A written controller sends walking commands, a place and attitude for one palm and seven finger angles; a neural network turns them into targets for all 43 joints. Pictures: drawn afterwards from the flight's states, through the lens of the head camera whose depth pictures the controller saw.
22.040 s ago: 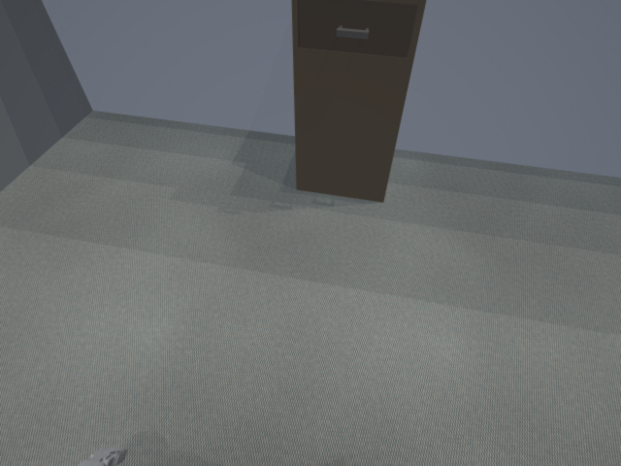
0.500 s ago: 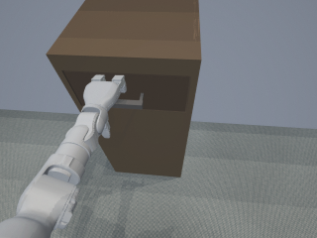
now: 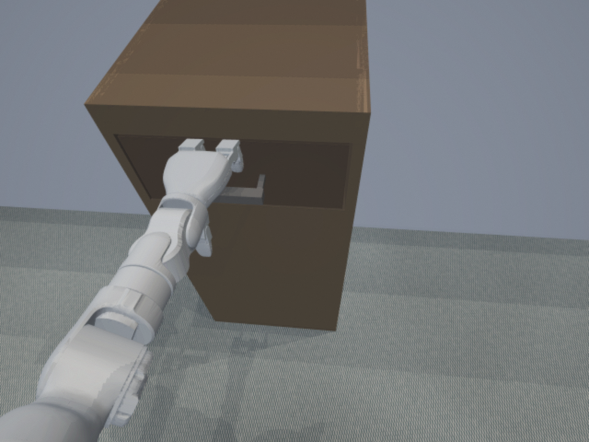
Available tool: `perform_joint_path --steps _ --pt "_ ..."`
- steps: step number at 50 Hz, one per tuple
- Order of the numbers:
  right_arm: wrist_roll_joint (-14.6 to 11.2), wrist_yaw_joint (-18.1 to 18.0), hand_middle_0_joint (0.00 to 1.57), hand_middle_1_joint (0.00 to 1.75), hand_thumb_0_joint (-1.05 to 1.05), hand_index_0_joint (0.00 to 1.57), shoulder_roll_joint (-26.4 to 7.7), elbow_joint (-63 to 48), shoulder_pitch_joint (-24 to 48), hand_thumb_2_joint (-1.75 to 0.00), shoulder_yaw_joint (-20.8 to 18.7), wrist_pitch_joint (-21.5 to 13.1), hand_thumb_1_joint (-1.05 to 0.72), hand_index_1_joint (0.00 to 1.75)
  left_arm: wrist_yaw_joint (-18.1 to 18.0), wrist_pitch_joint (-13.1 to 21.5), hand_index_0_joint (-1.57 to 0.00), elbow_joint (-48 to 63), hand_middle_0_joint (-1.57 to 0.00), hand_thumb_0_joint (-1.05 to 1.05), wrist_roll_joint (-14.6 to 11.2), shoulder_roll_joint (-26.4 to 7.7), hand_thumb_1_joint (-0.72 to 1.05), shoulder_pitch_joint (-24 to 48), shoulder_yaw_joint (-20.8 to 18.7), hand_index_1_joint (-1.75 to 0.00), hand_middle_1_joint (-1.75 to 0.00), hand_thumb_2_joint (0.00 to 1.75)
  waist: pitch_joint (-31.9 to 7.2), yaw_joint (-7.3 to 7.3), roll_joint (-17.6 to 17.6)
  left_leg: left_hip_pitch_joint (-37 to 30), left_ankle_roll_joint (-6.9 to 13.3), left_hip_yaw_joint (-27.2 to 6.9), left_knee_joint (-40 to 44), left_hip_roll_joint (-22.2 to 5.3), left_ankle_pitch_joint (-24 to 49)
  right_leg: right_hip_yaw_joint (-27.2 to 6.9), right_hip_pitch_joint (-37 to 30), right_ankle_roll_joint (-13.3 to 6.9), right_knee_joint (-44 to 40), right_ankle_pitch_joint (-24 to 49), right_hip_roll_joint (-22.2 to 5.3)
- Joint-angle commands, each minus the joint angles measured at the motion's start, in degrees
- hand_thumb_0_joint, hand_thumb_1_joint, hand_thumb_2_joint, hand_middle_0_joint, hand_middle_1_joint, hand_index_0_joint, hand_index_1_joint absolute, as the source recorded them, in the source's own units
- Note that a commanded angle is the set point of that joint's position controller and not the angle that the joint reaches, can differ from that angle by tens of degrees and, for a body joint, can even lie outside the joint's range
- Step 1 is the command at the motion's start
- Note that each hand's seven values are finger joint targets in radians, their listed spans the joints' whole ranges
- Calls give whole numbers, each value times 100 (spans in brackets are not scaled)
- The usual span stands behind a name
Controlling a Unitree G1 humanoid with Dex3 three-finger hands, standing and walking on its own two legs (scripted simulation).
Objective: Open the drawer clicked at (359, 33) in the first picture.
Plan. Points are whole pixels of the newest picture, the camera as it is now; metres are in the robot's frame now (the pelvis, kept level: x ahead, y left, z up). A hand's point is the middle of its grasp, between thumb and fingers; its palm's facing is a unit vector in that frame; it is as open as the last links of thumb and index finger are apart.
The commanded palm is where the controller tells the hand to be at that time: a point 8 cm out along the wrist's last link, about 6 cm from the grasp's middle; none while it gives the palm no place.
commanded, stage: re-aim the fingers above the handle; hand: left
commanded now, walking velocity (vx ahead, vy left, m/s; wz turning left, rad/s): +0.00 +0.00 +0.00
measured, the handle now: (235, 187) +0.52 +0.11 +0.01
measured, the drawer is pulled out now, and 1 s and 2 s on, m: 0.00 0.00 0.00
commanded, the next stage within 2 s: lower the fingers behind the handle in 0.26 s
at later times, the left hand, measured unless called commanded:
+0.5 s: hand (212, 198) +0.45 +0.13 +0.06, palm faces -0.01 -0.03 -1.00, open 13.8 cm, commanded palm +0.43 +0.14 +0.11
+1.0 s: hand (225, 210) +0.46 +0.12 +0.02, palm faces -0.01 -0.03 -1.00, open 13.8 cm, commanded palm +0.43 +0.13 +0.08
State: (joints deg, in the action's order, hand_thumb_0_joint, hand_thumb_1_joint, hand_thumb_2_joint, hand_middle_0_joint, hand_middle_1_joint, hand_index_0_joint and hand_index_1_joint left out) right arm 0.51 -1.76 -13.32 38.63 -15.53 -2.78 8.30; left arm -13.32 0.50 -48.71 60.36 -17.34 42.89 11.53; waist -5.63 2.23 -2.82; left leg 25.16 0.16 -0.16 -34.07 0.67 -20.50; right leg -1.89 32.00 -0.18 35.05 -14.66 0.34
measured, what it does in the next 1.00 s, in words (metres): stands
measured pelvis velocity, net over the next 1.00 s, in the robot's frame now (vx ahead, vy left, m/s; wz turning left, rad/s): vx -0.01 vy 0.00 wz -0.01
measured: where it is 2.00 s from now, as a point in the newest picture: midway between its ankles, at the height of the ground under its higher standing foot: outside the picture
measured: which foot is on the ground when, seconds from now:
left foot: down 0.00-1.00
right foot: down 0.00-1.00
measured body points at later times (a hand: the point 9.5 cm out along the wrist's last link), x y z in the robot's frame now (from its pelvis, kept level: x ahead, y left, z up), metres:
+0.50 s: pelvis -0.01 +0.00 +0.00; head +0.05 -0.02 +0.45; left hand +0.45 +0.13 +0.11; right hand +0.08 -0.26 -0.14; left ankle -0.05 +0.12 -0.73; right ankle +0.02 -0.12 -0.73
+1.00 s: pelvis -0.01 +0.00 -0.01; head +0.07 -0.02 +0.43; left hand +0.45 +0.12 +0.07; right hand +0.04 -0.26 -0.15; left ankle -0.05 +0.12 -0.73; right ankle +0.02 -0.12 -0.73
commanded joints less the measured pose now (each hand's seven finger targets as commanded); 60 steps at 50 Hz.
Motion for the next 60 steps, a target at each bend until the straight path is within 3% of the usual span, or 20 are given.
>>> perform_joint_path --steps 1,4,11,13,15,17,18,19,24,25,26,28,32,33,35,40,48,52,57,60 --pt "-17 -40 20 30 0 20 -729 -508 -51 -90 -279 -228 -90 30 -436 18 -30 1218 -30 0 72 -1198 -50 2647 -536 -120 -120 30 -2200 19 419 -369 128 277 231 155 2225 220 -1812 -201 -179 2056 103" --pt "-18 -45 20 30 0 20 -735 -459 -41 -90 -279 -247 -90 30 -526 -55 -30 1240 -30 0 71 -1280 -50 2853 -544 -120 -120 30 -2317 46 313 -380 135 277 266 175 2106 198 -1889 -199 -214 1965 96" --pt "-52 -62 20 30 0 20 -779 -407 -43 -90 -276 -265 -90 30 -321 -189 -30 923 -30 0 -36 -816 -50 2946 -139 -120 -120 30 -2120 185 481 -472 145 264 326 156 1934 244 -1687 -175 -320 1760 100" --pt "-45 -77 20 30 0 20 -798 -427 -50 -90 -273 -262 -90 30 -240 -138 -30 801 -30 0 -42 -1013 -50 2857 -312 -120 -120 30 -2143 127 457 -416 140 260 330 175 1902 229 -1761 -192 -320 1721 90" --pt "-39 -69 20 30 0 20 -768 -453 -76 -90 -261 -270 -90 30 -214 -72 -30 866 -30 0 -31 -857 -50 2856 -189 -120 -120 30 -2173 116 473 -394 144 262 317 166 1950 235 -1737 -183 -275 1786 87" --pt "-28 -77 20 30 0 20 -779 -446 -71 -90 -252 -267 -90 30 -239 -50 -30 713 -30 0 12 -955 -50 2753 -287 -120 -120 30 -2032 116 549 -318 138 273 312 159 1889 240 -1664 -183 -274 1744 89" --pt "-33 -75 20 30 0 20 -802 -459 -77 -90 -245 -265 -90 30 -268 -18 -30 738 -30 0 33 -1138 -50 2859 -445 -120 -120 30 -2037 92 541 -264 122 248 320 161 1946 244 -1687 -200 -250 1737 86" --pt "-20 -52 20 30 0 20 -768 -484 -79 -90 -252 -274 -90 30 -294 -10 -30 788 -30 0 18 -960 -50 2867 -289 -120 -120 30 -2087 106 409 -291 129 264 300 157 1930 223 -1653 -194 -233 1745 89" --pt "-11 -48 20 30 0 20 -787 -475 -87 -90 -255 -286 -90 30 -507 -56 -30 611 -30 0 139 -1227 -50 2709 -572 -120 -120 30 -2113 56 570 -73 128 290 244 157 1855 206 -1652 -193 -157 1735 94" --pt "-9 -32 20 30 0 20 -752 -505 -69 -90 -260 -296 -90 30 -536 -53 -30 716 -30 0 147 -934 -50 2744 -339 -120 -120 30 -2169 74 453 -147 118 304 218 161 1885 207 -1583 -194 -157 1737 97" --pt "-11 -18 20 30 0 20 -740 -482 -108 -90 -282 -311 -90 30 -576 -44 -30 779 -30 0 152 -865 -50 2838 -296 -120 -120 30 -2194 127 391 -232 114 298 199 139 1914 226 -1489 -200 -150 1718 108" --pt "-2 -34 20 30 0 20 -776 -451 -138 -90 -286 -314 -90 30 -628 -71 -30 648 -30 0 152 -1033 -50 2884 -449 -120 -120 30 -2217 146 548 -138 124 270 159 160 1826 216 -1522 -197 -142 1650 113" --pt "11 -57 20 30 0 20 -761 -374 -205 -90 -286 -355 -90 30 -722 -64 -30 649 -30 0 171 -884 -50 3211 -252 -120 -120 30 -2276 270 408 -133 140 274 104 157 1705 187 -1371 -172 -127 1587 103" --pt "18 -68 20 30 0 20 -765 -359 -224 -90 -311 -367 -90 30 -744 -37 -30 642 -30 0 190 -1036 -50 3230 -420 -120 -120 30 -2354 256 481 -127 144 257 62 165 1776 194 -1413 -183 -101 1628 112" --pt "33 -41 20 30 0 20 -735 -346 -281 -90 -324 -378 -90 30 -776 -6 -30 669 -30 0 190 -808 -50 3094 -272 -120 -120 30 -2486 226 276 -224 126 252 4 159 1994 221 -1354 -204 -13 1787 126" --pt "32 12 20 30 0 20 -750 -288 -352 -90 -335 -365 -90 30 -832 -82 -30 297 -30 0 189 -547 -50 2940 -144 -120 -120 30 -2246 300 413 -52 114 237 -62 138 1843 266 -1066 -202 16 1614 152" --pt "87 -4 20 30 0 20 -775 -281 -366 -90 -313 -344 -90 30 -1076 -190 -30 125 -30 0 296 -1052 -50 2851 -618 -120 -120 30 -2563 177 462 313 127 279 -180 165 1868 195 -1337 -206 192 1855 132" --pt "76 10 20 30 0 20 -744 -311 -389 -90 -348 -349 -90 30 -1111 -230 -30 214 -30 0 327 -740 -50 2750 -371 -120 -120 30 -2606 231 406 269 132 311 -242 141 1894 188 -1241 -191 214 1899 142" --pt "47 2 20 30 0 20 -775 -231 -416 -90 -335 -349 -90 30 -1109 -357 -30 -147 -30 0 297 -628 -50 2781 -263 -120 -120 30 -2275 349 512 404 136 290 -253 130 1596 223 -937 -189 195 1579 151" --pt "64 -14 20 30 0 20 -789 -239 -425 -90 -326 -333 -90 30 -1082 -397 -30 -243 -30 0 282 -842 -50 2669 -454 -120 -120 30 -2463 273 562 520 156 328 -304 160 1568 170 -1126 -170 244 1675 127"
